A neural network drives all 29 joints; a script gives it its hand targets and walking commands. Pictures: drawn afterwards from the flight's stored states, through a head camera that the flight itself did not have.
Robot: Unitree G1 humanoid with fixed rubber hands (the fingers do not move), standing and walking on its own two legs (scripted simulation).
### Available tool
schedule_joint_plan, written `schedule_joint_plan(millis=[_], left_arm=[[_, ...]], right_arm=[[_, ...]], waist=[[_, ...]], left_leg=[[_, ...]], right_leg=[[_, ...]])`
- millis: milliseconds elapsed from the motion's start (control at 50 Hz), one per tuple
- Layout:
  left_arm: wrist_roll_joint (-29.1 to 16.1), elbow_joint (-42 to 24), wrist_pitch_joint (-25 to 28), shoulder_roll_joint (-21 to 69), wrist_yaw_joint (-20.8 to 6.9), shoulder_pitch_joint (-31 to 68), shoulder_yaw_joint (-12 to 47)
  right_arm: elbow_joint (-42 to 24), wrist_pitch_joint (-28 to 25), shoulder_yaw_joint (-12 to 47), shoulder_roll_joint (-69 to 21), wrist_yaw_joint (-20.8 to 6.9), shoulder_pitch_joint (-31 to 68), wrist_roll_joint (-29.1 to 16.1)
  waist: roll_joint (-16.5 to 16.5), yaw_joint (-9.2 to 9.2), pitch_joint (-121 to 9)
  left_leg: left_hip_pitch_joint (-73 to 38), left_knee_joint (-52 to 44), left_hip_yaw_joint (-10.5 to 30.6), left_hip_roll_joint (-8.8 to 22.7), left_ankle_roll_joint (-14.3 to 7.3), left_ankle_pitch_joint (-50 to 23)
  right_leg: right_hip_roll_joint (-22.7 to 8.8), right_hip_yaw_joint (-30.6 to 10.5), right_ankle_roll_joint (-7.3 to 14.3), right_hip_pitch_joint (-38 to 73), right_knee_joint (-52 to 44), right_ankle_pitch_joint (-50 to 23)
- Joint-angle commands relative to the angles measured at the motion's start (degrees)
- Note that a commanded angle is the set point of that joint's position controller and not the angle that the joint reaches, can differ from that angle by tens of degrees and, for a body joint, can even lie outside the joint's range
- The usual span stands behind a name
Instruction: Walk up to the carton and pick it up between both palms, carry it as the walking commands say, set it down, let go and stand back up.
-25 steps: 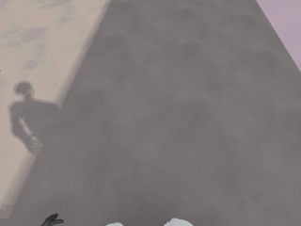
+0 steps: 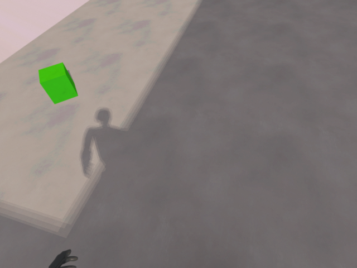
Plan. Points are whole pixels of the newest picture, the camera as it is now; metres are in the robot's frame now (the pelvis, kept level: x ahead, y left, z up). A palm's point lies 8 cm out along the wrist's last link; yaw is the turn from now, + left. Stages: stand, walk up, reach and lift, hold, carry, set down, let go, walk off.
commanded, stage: walk up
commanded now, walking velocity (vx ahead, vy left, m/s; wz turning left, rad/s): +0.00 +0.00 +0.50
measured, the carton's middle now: (58, 83) +1.72 +1.24 -0.66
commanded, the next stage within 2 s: none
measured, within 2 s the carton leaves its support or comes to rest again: neither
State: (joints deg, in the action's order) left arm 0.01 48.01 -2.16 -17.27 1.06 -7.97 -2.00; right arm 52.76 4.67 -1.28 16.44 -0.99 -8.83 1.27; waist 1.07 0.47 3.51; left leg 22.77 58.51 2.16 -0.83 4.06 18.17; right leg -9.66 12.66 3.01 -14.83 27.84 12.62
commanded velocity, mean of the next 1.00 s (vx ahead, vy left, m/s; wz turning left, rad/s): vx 0.48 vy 0.02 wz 0.48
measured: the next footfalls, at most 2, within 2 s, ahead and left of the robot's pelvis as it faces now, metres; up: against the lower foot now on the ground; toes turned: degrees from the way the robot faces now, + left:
left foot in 0.38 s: +0.01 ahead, +0.25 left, +0.00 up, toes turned +12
right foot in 0.84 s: +0.27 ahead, +0.08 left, +0.00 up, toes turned +13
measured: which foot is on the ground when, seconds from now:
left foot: up 0.00-0.36, down 0.38-0.84, up 0.86-1.00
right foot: down 0.00-0.36, up 0.38-0.82, down 0.84-1.00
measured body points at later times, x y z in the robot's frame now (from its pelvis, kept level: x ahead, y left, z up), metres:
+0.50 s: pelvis +0.05 +0.15 -0.01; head +0.06 +0.19 +0.44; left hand +0.14 +0.44 -0.14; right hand +0.05 -0.12 -0.13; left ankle -0.03 +0.24 -0.75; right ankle +0.04 -0.02 -0.66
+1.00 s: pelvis +0.27 +0.23 -0.02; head +0.30 +0.24 +0.43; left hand +0.25 +0.52 -0.15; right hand +0.39 -0.01 -0.16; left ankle +0.12 +0.33 -0.69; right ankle +0.24 +0.08 -0.75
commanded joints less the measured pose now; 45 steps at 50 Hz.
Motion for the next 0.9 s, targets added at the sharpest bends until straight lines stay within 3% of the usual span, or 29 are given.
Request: schedule_joint_plan(millis=[0,80,100,120,140,200,260,280,300,320,340,360,380,400,420,440,460,520,660,700,720,740,760,780,800,820,840,860,880], left_arm=[[1.46,-2.42,0.82,-8.63,1.07,0.14,-2.36],[2.35,-1.44,1.03,-9.69,0.59,-0.49,-3.64],[2.61,-0.76,1.48,-11.73,0.52,-3.34,-4.37],[2.29,0.14,1.51,-13.15,0.9,-3.82,-5.45],[2.4,0.32,1.79,-13.27,1.11,-3.36,-5.42],[3.45,1.31,2.66,-12.42,0.23,-1.18,-5.38],[3.97,1.63,2.44,-11.5,-1.09,1.79,-5.68],[3.78,2.11,2.3,-11.18,-1.44,1.83,-5.46],[3.61,1.81,2.13,-10.62,-1.73,3.83,-5.09],[3.95,0.96,1.88,-7.36,-2.21,4.96,-4.22],[4.2,-0.7,1.6,-3.85,-2.55,9.77,-3.41],[3.79,-3.61,1.47,-0.12,-3.37,13.53,-2.41],[3.59,-8.04,1.93,1.23,-4.2,16.93,-1.03],[3.81,-8.87,3.01,-0.3,-4.67,17.57,-1.01],[3.35,-7.44,4.01,-1.37,-4.89,15.73,-0.93],[3.01,-6.07,4.52,-1.27,-4.89,13.21,-1.12],[2.89,-6.21,4.63,-0.9,-4.72,12.57,-1.1],[2.34,-7.66,3.36,0.31,-4.55,14.63,-1.61],[1.15,-12.5,2.92,1.5,-4.24,22.5,-1.02],[0.86,-12.94,2.99,1.76,-4.12,22.13,-1.08],[0.84,-12.89,3.13,1.55,-4.0,20.22,-1.48],[0.7,-11.72,3.14,1.21,-3.56,14.05,-2.0],[0.51,-9.39,3.34,-0.53,-2.89,4.62,-2.62],[0.86,-6.44,3.35,-2.07,-2.09,-5.97,-3.38],[2.38,-4.19,3.5,-4.66,-1.55,-12.75,-4.41],[3.81,-2.59,3.71,-8.52,-1.19,-15.98,-4.59],[3.5,-0.2,3.31,-9.55,-0.7,-17.83,-4.7],[3.38,0.4,3.49,-7.55,-0.75,-14.64,-4.24],[3.86,0.43,3.94,-4.46,-1.03,-10.85,-3.16]], right_arm=[[-2.66,0.23,-3.92,6.71,-1.5,-2.49,-1.26],[-3.79,-0.28,-3.86,6.76,-2.15,-1.9,-0.91],[-4.96,-0.04,-3.7,7.13,-3.11,-0.97,-0.16],[-6.63,0.38,-3.56,7.37,-4.81,1.88,0.31],[-6.86,0.2,-3.46,7.2,-5.26,1.72,0.23],[-6.65,-1.22,-2.63,5.02,-5.08,-1.97,-0.48],[-5.31,-2.52,-1.61,2.73,-3.94,-7.1,-0.86],[-4.48,-2.98,-1.41,2.31,-3.6,-9.24,-0.65],[-3.77,-3.53,-1.42,2.03,-3.19,-12.42,-0.37],[-1.18,-4.36,-1.98,3.81,-2.64,-18.3,-0.2],[1.36,-5.02,-2.9,7.47,-1.89,-26.07,0.62],[1.48,-5.28,-3.4,10.81,-0.5,-28.52,1.8],[-0.24,-6.09,-2.43,13.5,0.92,-23.99,1.52],[-0.98,-6.49,-2.58,13.14,1.46,-20.98,0.95],[-1.75,-7.27,-1.84,9.82,1.36,-17.87,0.67],[-1.86,-7.84,-1.38,6.96,1.14,-16.82,0.32],[-1.41,-8.54,-1.47,6.05,1.21,-18.79,0.33],[0.58,-9.47,-1.09,3.23,1.58,-25.64,0.76],[3.99,-7.8,-1.3,2.49,2.92,-34.54,0.7],[4.34,-7.58,-1.47,2.34,2.98,-34.95,0.49],[4.17,-7.64,-1.78,2.44,2.93,-34.27,0.13],[3.7,-7.94,-2.02,2.61,2.92,-32.3,-0.34],[2.88,-8.54,-2.44,3.74,3.01,-29.47,-0.98],[1.55,-9.04,-2.59,4.55,2.92,-25.73,-1.8],[-0.63,-9.22,-1.77,1.83,2.56,-22.41,-1.48],[-2.94,-9.28,-0.97,-0.48,2.66,-21.25,-0.93],[-4.63,-8.71,-1.61,1.05,2.74,-18.0,-1.77],[-5.54,-8.18,-1.56,0.3,2.59,-15.73,-1.51],[-4.92,-7.78,-1.45,0.28,2.06,-12.77,-0.52]], waist=[[-10.39,0.14,-2.88],[-10.97,0.09,-4.71],[-11.49,0.05,-6.16],[-9.63,-1.25,-5.65],[-9.25,-1.53,-4.48],[-11.71,-2.69,-2.94],[-11.08,-4.21,-6.23],[-10.26,-4.93,-7.13],[-7.38,-6.81,-6.79],[0.81,-8.65,-6.97],[12.17,-13.56,-3.58],[20.14,-13.54,1.63],[20.22,-10.53,6.01],[15.51,-8.42,8.52],[10.14,-6.19,8.07],[9.11,-4.99,4.86],[9.43,-5.03,2.61],[9.97,-6.66,-1.04],[12.48,-10.24,-0.25],[13.06,-9.82,-0.68],[12.76,-8.59,-2.3],[13.89,-5.38,-5.1],[14.28,-1.29,-9.98],[12.48,3.5,-16.25],[3.67,6.76,-18.99],[-7.01,6.67,-20.79],[-5.95,7.06,-19.13],[-6.85,5.87,-13.26],[-5.26,3.81,-5.25]], left_leg=[[12.06,10.04,-3.85,4.06,0.07,-1.06],[12.29,4.56,-6.01,5.6,-0.54,0.33],[13.87,4.21,-7.17,6.1,-1.17,1.4],[15.79,7.24,-6.1,7.46,-1.68,-0.66],[15.68,5.83,-5.56,8.15,-2.03,-0.58],[9.87,-4.21,-7.01,9.35,-3.24,1.89],[-0.57,-19.32,-9.72,6.98,-4.32,10.47],[-4.33,-23.06,-11.35,5.55,-4.03,8.37],[-7.63,-29.19,-11.8,4.46,-4.18,5.31],[-13.48,-32.95,-9.79,2.44,-5.68,7.56],[-20.09,-37.92,4.06,7.26,-9.28,13.8],[-21.45,-44.57,25.4,15.81,-10.93,21.92],[-16.22,-55.57,47.01,21.79,-12.64,23.17],[-12.17,-57.99,49.05,21.85,-14.18,28.62],[-13.44,-55.21,41.54,18.03,-13.65,20.53],[-17.02,-50.22,32.52,14.0,-12.73,6.13],[-20.38,-47.72,29.71,13.21,-12.7,-6.53],[-27.69,-44.99,26.31,13.64,-12.03,-26.85],[-37.04,-39.43,22.86,13.71,-11.11,-58.2],[-35.28,-37.59,20.57,12.73,-10.04,-64.41],[-31.66,-35.31,17.51,11.12,-8.8,-70.28],[-25.52,-31.15,14.05,9.05,-7.25,-75.19],[-17.43,-23.98,12.6,8.15,-6.55,-75.07],[-8.12,-14.06,10.59,7.0,-6.71,-64.21],[9.04,-3.65,10.92,4.3,-7.09,-21.29],[17.22,7.22,7.44,1.23,-8.14,11.66],[22.02,14.72,4.27,2.99,-7.23,13.95],[24.59,16.85,2.74,7.26,-6.15,11.78],[22.84,13.57,2.11,9.4,-4.87,8.17]], right_leg=[[-14.07,-11.26,0.78,11.53,-17.93,9.21],[-15.08,-9.89,1.86,13.42,-18.67,16.66],[-17.54,-12.53,1.58,15.71,-21.9,27.31],[-21.47,-15.62,-0.56,16.2,-23.27,30.2],[-21.65,-14.99,-0.97,15.67,-23.7,30.12],[-18.57,-8.81,-0.88,13.18,-23.59,26.61],[-13.83,-1.64,-1.3,11.12,-17.04,22.85],[-12.33,0.21,-1.45,10.09,-13.53,23.07],[-10.96,2.11,-2.14,8.1,-8.08,23.22],[-6.95,5.01,-2.74,3.52,4.81,21.88],[-3.97,3.75,-3.56,-12.72,23.16,24.83],[1.1,-0.7,-5.35,-29.12,37.94,23.54],[4.69,-7.34,-6.7,-36.22,44.64,18.6],[2.79,-11.4,-6.55,-34.02,46.44,13.34],[2.72,-12.25,-6.44,-31.64,43.83,6.93],[3.17,-11.3,-6.24,-29.15,40.68,5.41],[4.2,-10.67,-6.52,-28.21,38.21,5.39],[6.83,-10.26,-7.19,-27.6,30.87,4.08],[10.88,-8.44,-6.84,-29.11,17.63,4.52],[11.2,-7.8,-6.04,-23.66,12.24,3.65],[11.91,-6.49,-5.15,-16.36,8.22,2.8],[12.54,-5.77,-4.11,-4.11,3.65,2.77],[11.15,-5.72,-3.03,10.25,0.26,1.33],[7.16,-6.03,-2.08,25.47,-4.57,-3.77],[-2.85,-15.03,1.66,40.24,-4.67,-7.1],[-14.9,-25.15,4.58,43.84,-2.07,-14.33],[-20.18,-28.06,8.25,41.81,-3.58,-15.58],[-21.53,-29.0,10.1,33.86,-7.25,-4.68],[-17.41,-25.06,8.68,25.33,-10.85,-2.43]])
